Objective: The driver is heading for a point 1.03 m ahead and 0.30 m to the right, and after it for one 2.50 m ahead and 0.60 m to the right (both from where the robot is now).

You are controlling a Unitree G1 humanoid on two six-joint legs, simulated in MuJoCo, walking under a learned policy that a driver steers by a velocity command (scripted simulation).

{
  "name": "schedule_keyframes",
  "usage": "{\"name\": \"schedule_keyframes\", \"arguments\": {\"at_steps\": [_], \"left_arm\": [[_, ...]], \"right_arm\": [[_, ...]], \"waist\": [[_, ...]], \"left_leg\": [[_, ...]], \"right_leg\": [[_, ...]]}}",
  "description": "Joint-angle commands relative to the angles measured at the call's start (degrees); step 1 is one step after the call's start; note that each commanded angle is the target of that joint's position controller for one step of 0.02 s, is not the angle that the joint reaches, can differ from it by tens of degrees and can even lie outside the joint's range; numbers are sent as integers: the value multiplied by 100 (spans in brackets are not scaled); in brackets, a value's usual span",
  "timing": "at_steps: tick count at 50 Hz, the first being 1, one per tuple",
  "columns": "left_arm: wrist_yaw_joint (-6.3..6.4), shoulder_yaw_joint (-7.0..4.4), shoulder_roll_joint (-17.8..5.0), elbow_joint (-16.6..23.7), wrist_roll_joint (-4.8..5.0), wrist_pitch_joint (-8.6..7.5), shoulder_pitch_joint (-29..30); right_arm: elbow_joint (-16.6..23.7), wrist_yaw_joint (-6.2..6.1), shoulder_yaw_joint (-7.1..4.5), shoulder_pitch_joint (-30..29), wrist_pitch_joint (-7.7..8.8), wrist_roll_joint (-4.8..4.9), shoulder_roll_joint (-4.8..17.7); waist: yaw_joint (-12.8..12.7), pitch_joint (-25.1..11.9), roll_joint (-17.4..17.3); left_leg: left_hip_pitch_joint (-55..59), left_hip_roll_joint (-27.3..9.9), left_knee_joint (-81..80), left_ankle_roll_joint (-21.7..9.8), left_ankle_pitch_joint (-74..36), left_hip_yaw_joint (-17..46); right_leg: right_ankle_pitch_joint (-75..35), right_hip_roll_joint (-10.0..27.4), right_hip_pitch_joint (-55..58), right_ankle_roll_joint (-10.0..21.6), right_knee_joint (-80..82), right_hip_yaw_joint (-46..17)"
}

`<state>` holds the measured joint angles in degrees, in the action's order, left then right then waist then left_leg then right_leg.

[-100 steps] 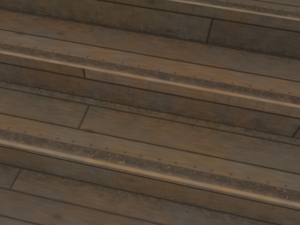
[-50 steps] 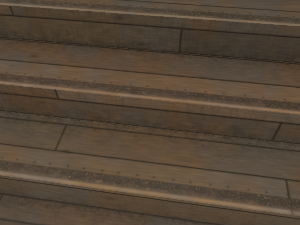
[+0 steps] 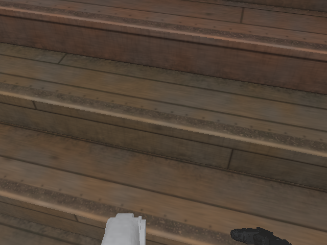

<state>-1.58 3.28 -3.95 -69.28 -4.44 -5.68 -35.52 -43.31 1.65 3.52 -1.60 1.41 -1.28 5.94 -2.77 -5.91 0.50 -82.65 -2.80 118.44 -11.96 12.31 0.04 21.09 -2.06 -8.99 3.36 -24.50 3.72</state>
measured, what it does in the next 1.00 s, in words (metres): climbs, turning right: left foot 0.16 m higher, then right foot 0.17 m higher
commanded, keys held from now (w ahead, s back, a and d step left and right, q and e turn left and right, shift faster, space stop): w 0.16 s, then w+e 0.84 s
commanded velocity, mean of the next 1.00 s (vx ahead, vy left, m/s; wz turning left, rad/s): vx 0.50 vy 0.00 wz -0.36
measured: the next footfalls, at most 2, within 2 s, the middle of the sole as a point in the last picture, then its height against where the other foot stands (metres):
left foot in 0.14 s outside the picture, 0.16 m higher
right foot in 0.62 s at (219, 211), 0.17 m higher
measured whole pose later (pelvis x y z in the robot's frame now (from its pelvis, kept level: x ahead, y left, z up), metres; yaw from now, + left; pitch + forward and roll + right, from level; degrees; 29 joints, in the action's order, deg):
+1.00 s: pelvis +0.57 -0.03 +0.32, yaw -23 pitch +5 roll -1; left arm -3.3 2.0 -4.4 -68.7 -6.9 -4.6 -31.6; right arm -48.9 2.0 3.2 2.2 2.6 -3.5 10.0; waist -3.4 -8.9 -0.2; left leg -78.6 -3.0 117.8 -10.7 16.1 4.4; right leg 21.8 -6.4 -17.4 3.7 -34.4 -6.8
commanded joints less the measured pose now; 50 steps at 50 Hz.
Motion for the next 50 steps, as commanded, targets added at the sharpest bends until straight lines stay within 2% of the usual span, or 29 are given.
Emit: {"name": "schedule_keyframes", "arguments": {"at_steps": [1, 2, 3, 5, 6, 7, 8, 9, 10, 11, 14, 15, 18, 22, 24, 27, 29, 31, 32, 33, 34, 35, 36, 38, 41, 43, 45, 49, 50], "left_arm": [[-231, 69, -254, 41, -325, -41, -897], [-387, 81, -280, 119, -265, 34, -509], [-451, -40, -845, 459, 48, -82, -1], [-532, -188, -1589, 440, 177, -256, 12], [154, -508, -1831, 620, 723, -226, -126], [331, -538, -1977, 591, 744, -267, -243], [-520, -232, -981, 187, -417, -125, -664], [-802, -336, -665, 358, -251, -13, -384], [-852, -488, -773, 286, 184, -1, 157], [-775, -559, -676, 391, 292, -46, 629], [-363, -407, -432, 979, 297, 96, 1529], [-340, -387, -316, 1026, 248, 226, 1514], [-499, -242, -50, 1074, 391, 342, 1876], [-401, -68, -253, 1857, 442, 303, 3429], [-317, -71, -538, 2161, 440, 365, 4116], [-329, -72, -532, 2630, 381, 666, 5178], [-461, -141, -555, 2774, 430, 809, 4819], [-494, -229, -687, 2685, 341, 775, 4043], [-404, -336, -829, 2560, 347, 695, 3572], [-263, -485, -1226, 2159, 421, 635, 2490], [-163, -592, -1423, 1778, 396, 647, 1317], [-143, -629, -1742, 1331, 132, 655, 301], [-87, -812, -1965, 1286, 33, 607, 195], [-63, -618, -1119, 942, 137, 365, 961], [-228, -232, -163, 857, 72, 264, 2344], [-230, -267, -434, 930, 82, 79, 2522], [-140, -257, -682, 823, -120, -11, 1754], [-182, -159, -606, 200, -383, -4, 388], [-199, -199, -719, 290, -261, -74, 406]], "right_arm": [[1077, 69, 14, -2023, -257, -61, 395], [1334, 201, 121, -2694, -409, -187, 217], [1245, 406, 83, -2367, -393, -203, 207], [879, 528, 6, -1365, -452, -102, 392], [49, 83, -97, 610, -118, 133, 105], [-156, -74, -152, 1363, 97, 268, 237], [-280, 115, -149, 1562, -161, -96, 778], [-737, 124, -419, 3059, -318, -303, 1479], [-1047, 115, -618, 3498, -179, -364, 1688], [-1282, 125, -602, 2828, -32, -256, 1465], [-1673, 222, -133, 1180, 157, -229, -224], [-1680, 221, -62, 996, 262, -235, -403], [-1782, 133, -154, 1263, 384, -378, -225], [-2323, 111, -19, 2605, 359, -756, -62], [-2378, 124, -6, 3205, 362, -855, 157], [-2261, 333, -11, 3468, 312, -590, 524], [-2016, 439, -111, 2943, 569, -293, 1264], [-2066, 366, -304, 3107, 695, -36, 1812], [-2141, 405, -373, 3088, 648, -96, 1908], [-2116, 457, -357, 3472, 633, -534, 1545], [-2021, 566, -327, 3240, 598, -596, 1396], [-1862, 709, -309, 2550, 484, -459, 815], [-1837, 786, -363, 2535, 373, -133, 845], [-1479, 512, -364, 1810, 366, -236, 604], [-1010, 265, -197, 1446, 233, -276, 436], [-981, 191, -200, 1470, 121, -212, 548], [-711, 136, -177, 917, 144, -100, 613], [220, -31, 6, -785, 236, -269, 598], [392, -77, 13, -1071, 204, -219, 648]], "waist": [[-231, 80, 750], [-194, 336, 629], [251, 52, 1106], [718, -134, 1068], [852, -792, 70], [1213, -1061, 324], [1172, -1636, 485], [1569, -1787, -1143], [1733, -722, -835], [1273, 165, -429], [120, -198, 491], [-186, -99, 491], [-345, 217, -461], [14, 370, -161], [340, 250, -193], [496, 418, -610], [-173, 54, -727], [-380, 64, -1012], [-464, 21, -1159], [-350, -995, -701], [-735, -1427, -391], [-997, -1133, 674], [-1013, -902, 844], [-364, -121, 285], [602, -98, -470], [734, 63, -186], [434, 99, 444], [78, 214, -323], [-11, 249, -67]], "left_leg": [[645, -390, -2294, -192, -660, -883], [2112, -281, -3321, -221, 260, -736], [3451, 189, -3410, 90, 905, -1283], [3685, 569, -4559, 302, 593, -1352], [4856, 1048, -5247, 331, 2694, -1810], [5971, 863, -6028, 233, 2052, -1039], [7865, -201, -6847, -788, -155, 1696], [8883, -1238, -8881, -1517, 24, 4715], [7708, -1500, -9512, -1171, 1628, 5467], [6784, -1404, -9622, -911, 2099, 4797], [6222, -1341, -9455, -81, 111, 2374], [5990, -1110, -9544, 74, -355, 1444], [5698, -796, -10078, -110, -844, 101], [6581, -727, -10295, 214, -564, -418], [7024, -760, -10566, 221, -877, -700], [6924, -1277, -11472, 30, -2468, -820], [5984, -1306, -11090, -117, -8080, -1280], [8024, -1590, -10144, 22, -9276, -1296], [8465, -1591, -9550, 19, -9595, -1313], [7059, -1386, -8238, 289, -9503, -1161], [5779, -893, -7040, 267, -7220, -820], [4006, 291, -4719, 469, -1442, -298], [3269, 489, -2093, 379, -1458, 941], [1938, 549, -343, 222, -1432, 1346], [1579, 288, -211, -59, -1270, 1060], [1724, 34, -697, 194, -524, 530], [1473, 177, 813, 355, 274, 215], [47, -241, -824, 42, 406, 437], [522, -394, -1513, 192, 296, 338]], "right_leg": [[-1855, 1191, -308, 904, 1797, -903], [-2424, 1338, -1612, 1010, 2371, -837], [-5393, 1363, -1889, 1290, 2149, -642], [-9370, 1776, 23, 1380, 1348, -456], [-9881, 1550, 1169, 882, -78, -254], [-9551, 1694, 982, 729, -1188, -414], [-8452, 1204, -1584, 843, -2455, -905], [-2498, -119, -3275, 532, -4962, -1447], [-2678, -150, -4231, 480, -7975, -2351], [-2983, -180, -4984, 544, -9058, -2376], [-3095, 79, -5688, 1293, -9749, -2280], [-2962, 283, -5680, 1318, -9421, -2004], [-1438, 486, -6154, 1271, -10946, -1025], [-1731, 491, -7454, 1710, -10524, -965], [-2372, 738, -7262, 1382, -8646, -663], [-1126, 801, -6375, 1030, -7014, 319], [-1249, 199, -3597, 809, -6271, 865], [-145, -371, -3620, 554, -4330, 979], [52, -624, -3168, 595, -3452, 950], [-1967, -369, -884, 1088, -4220, -198], [-1087, -175, 366, 1273, -2938, -1611], [151, 635, 796, 1748, -984, -3784], [668, 1057, 506, 1765, 18, -4935], [442, 958, -465, 1703, -279, -4348], [-799, 634, -1527, 1312, -200, -2761], [-1207, 417, -2153, 1166, 19, -1821], [-1026, 508, -2288, 1317, 374, -2257], [-282, 740, -931, 912, 289, -2647], [-418, 680, -1342, 954, 502, -2531]]}}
